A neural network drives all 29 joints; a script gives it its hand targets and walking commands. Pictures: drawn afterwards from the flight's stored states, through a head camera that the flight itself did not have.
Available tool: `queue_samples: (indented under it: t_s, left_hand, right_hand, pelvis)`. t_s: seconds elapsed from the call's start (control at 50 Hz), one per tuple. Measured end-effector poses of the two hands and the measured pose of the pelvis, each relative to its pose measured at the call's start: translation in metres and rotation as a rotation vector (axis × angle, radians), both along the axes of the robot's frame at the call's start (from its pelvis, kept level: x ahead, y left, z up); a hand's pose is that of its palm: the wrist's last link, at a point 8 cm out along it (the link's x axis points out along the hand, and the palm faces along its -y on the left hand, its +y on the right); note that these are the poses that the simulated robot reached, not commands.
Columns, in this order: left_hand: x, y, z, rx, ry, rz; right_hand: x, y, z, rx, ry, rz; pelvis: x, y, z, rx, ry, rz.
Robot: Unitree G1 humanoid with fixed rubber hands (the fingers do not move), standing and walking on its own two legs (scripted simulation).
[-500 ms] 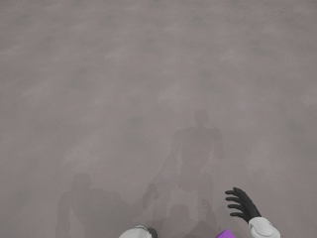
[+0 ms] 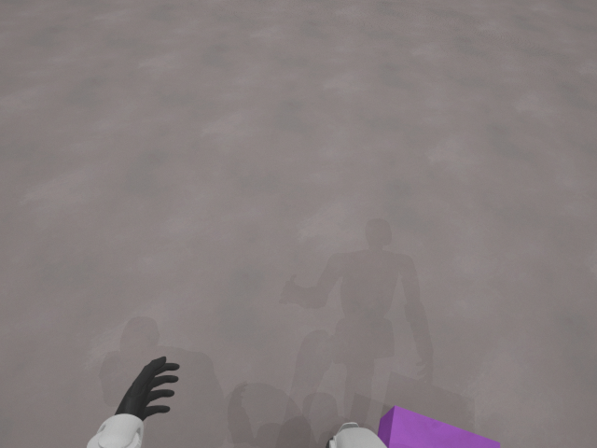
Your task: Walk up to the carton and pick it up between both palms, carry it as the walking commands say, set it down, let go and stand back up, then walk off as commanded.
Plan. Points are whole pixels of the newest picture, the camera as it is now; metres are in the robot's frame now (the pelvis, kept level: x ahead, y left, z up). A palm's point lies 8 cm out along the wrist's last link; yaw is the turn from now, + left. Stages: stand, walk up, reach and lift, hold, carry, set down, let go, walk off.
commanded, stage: walk off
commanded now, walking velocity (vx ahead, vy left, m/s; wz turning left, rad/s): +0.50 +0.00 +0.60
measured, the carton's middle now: out of the picture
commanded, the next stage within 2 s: stand in 0.52 s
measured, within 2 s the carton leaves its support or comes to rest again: neither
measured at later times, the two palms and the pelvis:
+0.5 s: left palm out of the picture +0.10 +0.22 -0.12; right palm (352, 245) +0.49 -0.16 -0.10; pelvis +0.23 -0.01 -0.01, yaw +19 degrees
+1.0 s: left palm (71, 344) +0.35 +0.34 -0.13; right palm (338, 245) +0.50 -0.14 -0.12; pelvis +0.37 +0.08 +0.00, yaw +25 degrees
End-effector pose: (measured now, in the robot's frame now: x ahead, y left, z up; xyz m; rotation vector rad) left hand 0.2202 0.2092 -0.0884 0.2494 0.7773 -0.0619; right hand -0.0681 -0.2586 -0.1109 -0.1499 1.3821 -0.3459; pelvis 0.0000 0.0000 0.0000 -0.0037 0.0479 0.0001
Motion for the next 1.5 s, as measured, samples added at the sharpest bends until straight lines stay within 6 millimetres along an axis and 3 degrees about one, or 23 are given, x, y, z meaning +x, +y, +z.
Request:
queue_samples:
  t_s: [0.08,0.12,0.16,0.2,0.28,0.36,0.42,0.52,0.6,0.66,0.76,0.82,0.88,0.96,1.08,1.22,1.34,1.44,1.5]
  left_hand:
    - [0.046,-0.019,-0.001,0.004,-0.067,0.041]
    - [0.050,-0.019,-0.002,0.035,-0.070,0.080]
    - [0.035,-0.007,-0.002,0.070,-0.028,0.148]
    - [0.007,0.007,-0.003,0.093,0.045,0.243]
    - [-0.055,0.024,-0.005,0.115,0.207,0.424]
    - [-0.104,0.024,-0.011,0.100,0.357,0.559]
    - [-0.123,0.014,-0.020,0.061,0.457,0.631]
    - [-0.119,0.008,-0.041,-0.016,0.559,0.722]
    - [-0.097,0.035,-0.062,-0.044,0.609,0.770]
    - [-0.054,0.069,-0.064,-0.047,0.559,0.770]
    - [0.044,0.124,-0.047,-0.023,0.378,0.679]
    - [0.090,0.142,-0.039,-0.013,0.299,0.644]
    - [0.114,0.146,-0.036,-0.021,0.271,0.643]
    - [0.124,0.135,-0.039,-0.035,0.305,0.646]
    - [0.136,0.115,-0.043,-0.017,0.335,0.659]
    - [0.124,0.092,-0.042,-0.008,0.423,0.696]
    - [0.118,0.079,-0.048,0.011,0.481,0.699]
    - [0.135,0.059,-0.040,0.041,0.470,0.694]
    - [0.141,0.038,-0.038,0.059,0.464,0.696]
  right_hand:
    - [0.048,-0.028,-0.018,0.015,0.020,0.040]
    - [0.086,-0.044,-0.027,0.020,0.009,0.083]
    - [0.139,-0.054,-0.026,0.016,-0.042,0.153]
    - [0.200,-0.061,-0.020,0.014,-0.113,0.238]
    - [0.317,-0.054,-0.008,0.033,-0.238,0.393]
    - [0.416,-0.018,0.003,0.074,-0.340,0.520]
    - [0.480,0.025,0.009,0.116,-0.402,0.611]
    - [0.571,0.114,0.011,0.193,-0.483,0.771]
    - [0.629,0.176,0.004,0.194,-0.535,0.847]
    - [0.635,0.184,-0.002,0.150,-0.493,0.820]
    - [0.593,0.153,-0.001,0.073,-0.310,0.690]
    - [0.568,0.133,0.001,0.038,-0.212,0.644]
    - [0.556,0.121,0.003,0.027,-0.156,0.620]
    - [0.562,0.118,-0.001,0.037,-0.148,0.606]
    - [0.586,0.123,-0.022,0.099,-0.157,0.600]
    - [0.613,0.117,-0.022,0.112,-0.179,0.603]
    - [0.628,0.071,-0.021,0.018,-0.148,0.585]
    - [0.635,0.019,-0.028,-0.025,-0.090,0.556]
    - [0.648,-0.001,-0.033,-0.012,-0.074,0.557]
  pelvis:
    - [0.044,-0.026,-0.014,0.012,-0.002,0.057]
    - [0.062,-0.034,-0.017,-0.010,-0.020,0.092]
    - [0.079,-0.041,-0.013,-0.002,-0.032,0.127]
    - [0.097,-0.045,-0.007,0.011,-0.037,0.146]
    - [0.132,-0.045,0.002,0.013,-0.042,0.199]
    - [0.166,-0.038,0.004,0.010,-0.039,0.247]
    - [0.192,-0.029,0.002,0.007,-0.031,0.285]
    - [0.237,-0.001,-0.009,-0.006,-0.016,0.349]
    - [0.277,0.034,-0.026,-0.007,-0.006,0.390]
    - [0.295,0.054,-0.024,-0.014,-0.013,0.412]
    - [0.319,0.072,-0.005,-0.023,-0.037,0.430]
    - [0.331,0.077,0.001,-0.018,-0.054,0.442]
    - [0.343,0.078,0.003,-0.010,-0.061,0.446]
    - [0.359,0.078,0.003,0.011,-0.059,0.439]
    - [0.384,0.070,-0.005,0.047,-0.050,0.434]
    - [0.400,0.054,-0.001,0.017,-0.058,0.445]
    - [0.412,0.030,-0.006,0.017,-0.041,0.440]
    - [0.427,0.000,-0.009,0.015,-0.031,0.441]
    - [0.435,-0.018,-0.010,0.009,-0.045,0.443]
